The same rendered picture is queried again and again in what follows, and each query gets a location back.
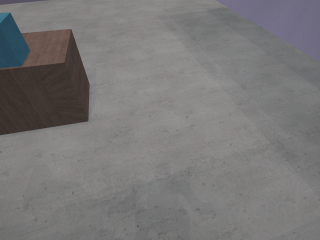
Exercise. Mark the carton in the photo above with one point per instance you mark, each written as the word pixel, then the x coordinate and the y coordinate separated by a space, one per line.
pixel 13 47

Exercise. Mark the pedestal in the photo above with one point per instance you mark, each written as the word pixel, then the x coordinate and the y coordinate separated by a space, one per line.
pixel 50 89

